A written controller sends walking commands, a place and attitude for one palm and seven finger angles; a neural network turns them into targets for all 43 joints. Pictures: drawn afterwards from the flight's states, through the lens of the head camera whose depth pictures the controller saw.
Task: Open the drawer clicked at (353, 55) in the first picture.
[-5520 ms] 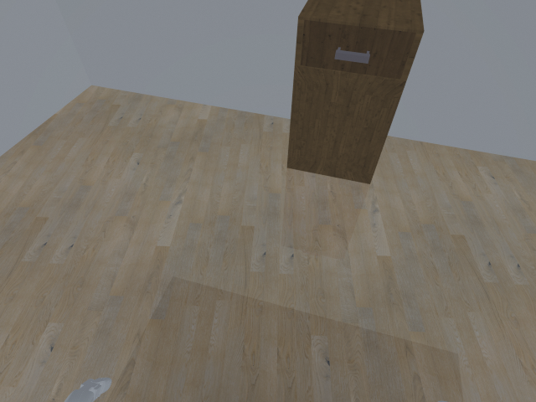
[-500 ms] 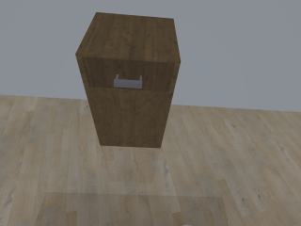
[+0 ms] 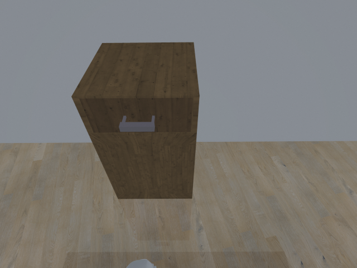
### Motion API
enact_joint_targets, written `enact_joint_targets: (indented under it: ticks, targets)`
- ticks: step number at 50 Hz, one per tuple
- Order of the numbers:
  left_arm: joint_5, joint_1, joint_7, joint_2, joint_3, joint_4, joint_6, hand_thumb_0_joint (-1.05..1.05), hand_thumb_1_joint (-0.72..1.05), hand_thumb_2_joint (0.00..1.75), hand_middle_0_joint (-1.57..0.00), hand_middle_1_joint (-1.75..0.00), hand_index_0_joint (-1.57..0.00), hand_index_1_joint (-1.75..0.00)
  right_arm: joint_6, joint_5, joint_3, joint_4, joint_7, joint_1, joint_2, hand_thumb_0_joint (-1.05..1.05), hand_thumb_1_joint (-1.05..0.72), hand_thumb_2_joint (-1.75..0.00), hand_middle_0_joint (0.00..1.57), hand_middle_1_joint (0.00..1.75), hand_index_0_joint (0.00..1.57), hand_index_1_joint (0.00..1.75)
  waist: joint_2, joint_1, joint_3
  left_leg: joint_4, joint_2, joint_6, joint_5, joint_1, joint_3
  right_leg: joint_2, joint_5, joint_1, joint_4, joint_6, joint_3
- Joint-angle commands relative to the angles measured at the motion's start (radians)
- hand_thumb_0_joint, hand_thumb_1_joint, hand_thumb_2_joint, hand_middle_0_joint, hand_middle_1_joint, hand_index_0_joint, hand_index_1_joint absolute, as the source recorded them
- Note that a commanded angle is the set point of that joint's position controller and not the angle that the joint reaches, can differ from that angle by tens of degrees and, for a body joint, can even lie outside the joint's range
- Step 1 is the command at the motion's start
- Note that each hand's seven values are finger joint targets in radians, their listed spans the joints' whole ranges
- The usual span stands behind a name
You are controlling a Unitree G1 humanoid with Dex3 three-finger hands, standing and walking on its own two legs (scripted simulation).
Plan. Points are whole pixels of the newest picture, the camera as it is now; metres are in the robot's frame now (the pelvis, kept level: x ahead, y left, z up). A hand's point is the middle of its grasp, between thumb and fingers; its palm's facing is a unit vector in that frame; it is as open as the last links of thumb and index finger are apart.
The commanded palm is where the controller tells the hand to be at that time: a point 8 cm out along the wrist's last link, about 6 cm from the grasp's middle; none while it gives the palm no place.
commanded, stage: take the last steps up to it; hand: left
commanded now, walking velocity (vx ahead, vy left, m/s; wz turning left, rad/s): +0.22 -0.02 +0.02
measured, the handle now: (138, 122) +0.63 +0.19 -0.09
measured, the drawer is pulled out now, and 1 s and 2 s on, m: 0.00 0.00 0.00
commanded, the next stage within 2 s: come to a stop and stand still in 0.24 s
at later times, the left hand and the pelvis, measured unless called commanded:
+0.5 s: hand (100, 264) +0.18 +0.22 -0.18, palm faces +0.03 -0.98 -0.19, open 7.4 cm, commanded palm none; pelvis +0.14 +0.04 +0.00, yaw -2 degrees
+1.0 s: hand (118, 249) +0.21 +0.18 -0.15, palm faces +0.03 -0.96 -0.27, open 7.3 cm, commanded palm none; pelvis +0.13 +0.00 +0.00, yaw -1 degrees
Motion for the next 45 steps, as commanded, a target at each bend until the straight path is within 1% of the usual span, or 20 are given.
enact_joint_targets:
  ticks: [1,5,8,9,10,11,12,15,19,22,27,29,31,32,33,34,35,37,40,45]
  targets:
    - [0.004,0.064,0.004,0.119,0.020,-0.017,-0.030,0.00,0.90,0.90,-0.20,-0.30,-0.20,-0.30,-0.028,0.003,-0.001,-0.081,0.005,-0.088,-0.010,0.00,-0.90,-0.90,0.20,0.30,0.20,0.30,-0.146,0.021,0.134,-0.122,0.020,-0.002,0.022,-0.080,0.014,-0.270,0.129,-0.076,-0.192,-0.127,0.186]
    - [0.011,0.078,0.005,0.136,0.027,0.004,-0.022,0.00,0.90,0.90,-0.20,-0.30,-0.20,-0.30,-0.047,0.009,0.007,-0.099,0.009,-0.135,0.013,0.00,-0.90,-0.90,0.20,0.30,0.20,0.30,-0.162,0.032,0.123,-0.295,-0.006,0.024,-0.017,0.058,0.043,-0.273,0.187,-0.101,-0.123,-0.123,0.164]
    - [0.003,0.073,0.004,0.124,0.030,0.015,-0.011,0.00,0.90,0.90,-0.20,-0.30,-0.20,-0.30,-0.064,0.003,0.005,-0.060,-0.003,-0.030,-0.006,0.00,-0.90,-0.90,0.20,0.30,0.20,0.30,-0.122,-0.018,0.078,-0.460,-0.059,0.034,0.059,0.296,0.084,-0.220,0.216,-0.156,0.038,-0.082,0.120]
    - [0.001,0.085,0.002,0.103,0.025,0.016,-0.006,0.00,0.90,0.90,-0.20,-0.30,-0.20,-0.30,-0.073,0.000,-0.002,-0.030,-0.010,0.076,-0.054,0.00,-0.90,-0.90,0.20,0.30,0.20,0.30,-0.010,-0.054,0.017,-0.517,-0.038,0.042,0.071,0.453,0.033,-0.172,0.194,-0.210,0.222,-0.060,0.094]
    - [-0.008,0.130,-0.003,0.052,0.020,0.006,-0.005,0.00,0.90,0.90,-0.20,-0.30,-0.20,-0.30,-0.082,-0.013,-0.021,-0.012,-0.022,0.177,-0.146,0.00,-0.90,-0.90,0.20,0.30,0.20,0.30,0.204,-0.073,-0.080,-0.608,0.188,0.115,0.115,0.621,-0.250,-0.069,-0.044,-0.372,0.484,-0.009,0.020]
    - [-0.007,0.118,-0.005,0.045,0.015,-0.018,-0.005,0.00,0.90,0.90,-0.20,-0.30,-0.20,-0.30,-0.074,-0.001,-0.029,-0.005,-0.032,0.232,-0.203,0.00,-0.90,-0.90,0.20,0.30,0.20,0.30,0.296,-0.072,-0.115,-0.741,0.339,0.189,0.153,0.652,-0.460,-0.003,-0.354,-0.482,0.713,0.010,0.038]
    - [0.000,0.076,-0.004,0.069,0.021,-0.031,0.001,0.00,0.90,0.90,-0.20,-0.30,-0.20,-0.30,-0.063,0.003,-0.026,-0.018,-0.037,0.188,-0.201,0.00,-0.90,-0.90,0.20,0.30,0.20,0.30,0.154,-0.063,-0.063,-0.765,0.352,0.222,0.078,0.566,-0.443,-0.046,-0.344,-0.502,0.807,-0.007,0.106]
    - [0.006,0.027,-0.015,0.053,0.026,-0.003,0.014,0.00,0.90,0.90,-0.20,-0.30,-0.20,-0.30,-0.078,0.004,0.009,-0.059,-0.046,0.018,-0.071,0.00,-0.90,-0.90,0.20,0.30,0.20,0.30,0.051,-0.005,0.032,-0.795,0.245,0.169,0.190,0.369,-0.219,-0.121,-0.142,-0.484,0.842,0.018,0.141]
    - [0.002,0.048,-0.008,0.018,0.021,0.005,0.048,0.00,0.90,0.90,-0.20,-0.30,-0.20,-0.30,-0.087,0.009,0.020,-0.058,-0.059,-0.013,-0.039,0.00,-0.90,-0.90,0.20,0.30,0.20,0.30,0.002,0.039,0.001,-0.757,0.192,0.154,0.602,0.328,-0.056,-0.117,-0.048,-0.381,0.699,0.058,0.144]
    - [0.003,0.020,0.000,0.032,0.024,-0.023,0.078,0.00,0.90,0.90,-0.20,-0.30,-0.20,-0.30,-0.064,0.007,0.016,-0.060,-0.067,-0.033,-0.075,0.00,-0.90,-0.90,0.20,0.30,0.20,0.30,0.035,0.041,-0.016,-0.704,0.197,0.160,0.737,0.367,-0.013,-0.092,-0.040,-0.357,0.584,0.072,0.121]
    - [0.002,-0.099,0.007,0.085,0.031,-0.096,0.090,0.00,0.90,0.90,-0.20,-0.30,-0.20,-0.30,-0.027,0.003,-0.004,-0.052,-0.065,-0.032,-0.100,0.00,-0.90,-0.90,0.20,0.30,0.20,0.30,0.160,0.012,0.045,-0.657,0.202,0.160,0.721,0.372,-0.026,-0.073,-0.092,-0.333,0.424,0.060,0.092]
    - [0.003,-0.112,0.010,0.099,0.037,-0.111,0.085,0.00,0.90,0.90,-0.20,-0.30,-0.20,-0.30,-0.016,0.001,-0.012,-0.051,-0.061,-0.031,-0.107,0.00,-0.90,-0.90,0.20,0.30,0.20,0.30,0.140,0.015,0.054,-0.624,0.202,0.150,0.708,0.370,-0.039,-0.063,-0.078,-0.304,0.367,0.052,0.084]
    - [0.002,-0.084,0.010,0.115,0.045,-0.111,0.077,0.00,0.90,0.90,-0.20,-0.30,-0.20,-0.30,-0.006,0.003,-0.019,-0.057,-0.056,-0.049,-0.114,0.00,-0.90,-0.90,0.20,0.30,0.20,0.30,0.104,0.042,0.029,-0.557,0.171,0.109,0.572,0.349,-0.023,-0.069,0.059,-0.218,0.226,0.051,0.080]
    - [0.005,-0.061,0.010,0.139,0.048,-0.108,0.066,0.00,0.90,0.90,-0.20,-0.30,-0.20,-0.30,-0.002,0.007,-0.020,-0.060,-0.051,-0.050,-0.101,0.00,-0.90,-0.90,0.20,0.30,0.20,0.30,0.041,0.056,-0.007,-0.482,0.118,0.065,0.414,0.335,0.013,-0.101,0.264,-0.157,0.127,0.053,0.101]
    - [0.014,-0.065,0.018,0.208,0.057,-0.112,0.053,0.00,0.90,0.90,-0.20,-0.30,-0.20,-0.30,0.001,0.015,-0.017,-0.066,-0.045,-0.004,-0.050,0.00,-0.90,-0.90,0.20,0.30,0.20,0.30,-0.156,0.037,-0.066,-0.324,0.009,0.006,0.104,0.235,0.076,-0.253,0.637,-0.053,0.113,0.001,0.278]
    - [0.009,-0.058,0.019,0.257,0.063,-0.120,0.049,0.00,0.90,0.90,-0.20,-0.30,-0.20,-0.30,0.009,0.023,-0.012,-0.086,-0.043,0.009,-0.018,0.00,-0.90,-0.90,0.20,0.30,0.20,0.30,-0.288,0.042,-0.107,-0.148,-0.094,-0.018,-0.351,0.169,0.074,-0.411,0.957,-0.030,0.090,-0.115,0.399]
    - [0.004,-0.060,0.019,0.254,0.058,-0.128,0.052,0.00,0.90,0.90,-0.20,-0.30,-0.20,-0.30,0.025,0.025,-0.018,-0.083,-0.048,0.002,-0.029,0.00,-0.90,-0.90,0.20,0.30,0.20,0.30,-0.228,0.050,-0.126,-0.010,-0.098,-0.009,-0.413,0.186,-0.028,-0.440,0.922,-0.076,0.068,-0.163,0.356]
    - [0.002,-0.153,0.027,0.223,0.060,-0.147,0.055,0.00,0.90,0.90,-0.20,-0.30,-0.20,-0.30,0.042,0.019,-0.020,-0.069,-0.045,-0.010,-0.036,0.00,-0.90,-0.90,0.20,0.30,0.20,0.30,-0.241,0.029,-0.096,0.148,-0.094,-0.017,-0.331,0.122,-0.088,-0.375,0.714,-0.117,0.043,-0.160,0.345]
    - [-0.002,-0.199,0.033,0.200,0.060,-0.174,0.056,0.00,0.90,0.90,-0.20,-0.30,-0.20,-0.30,0.047,0.014,-0.023,-0.065,-0.033,-0.019,-0.054,0.00,-0.90,-0.90,0.20,0.30,0.20,0.30,-0.180,0.025,-0.078,0.197,-0.086,-0.034,-0.200,0.078,-0.095,-0.330,0.545,-0.126,0.025,-0.124,0.281]
    - [0.005,-0.160,0.030,0.212,0.066,-0.163,0.054,0.00,0.90,0.90,-0.20,-0.30,-0.20,-0.30,0.047,0.007,-0.018,-0.081,-0.021,-0.053,-0.064,0.00,-0.90,-0.90,0.20,0.30,0.20,0.30,-0.182,0.054,-0.072,0.039,-0.078,-0.048,-0.156,0.080,-0.085,-0.323,0.202,-0.092,-0.056,-0.108,0.313]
